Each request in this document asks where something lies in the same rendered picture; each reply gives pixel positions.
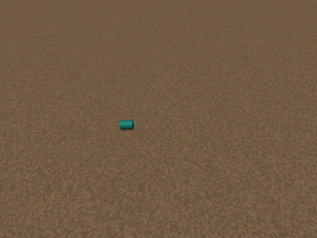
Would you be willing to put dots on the can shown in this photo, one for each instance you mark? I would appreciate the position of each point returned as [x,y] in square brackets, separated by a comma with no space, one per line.
[126,124]

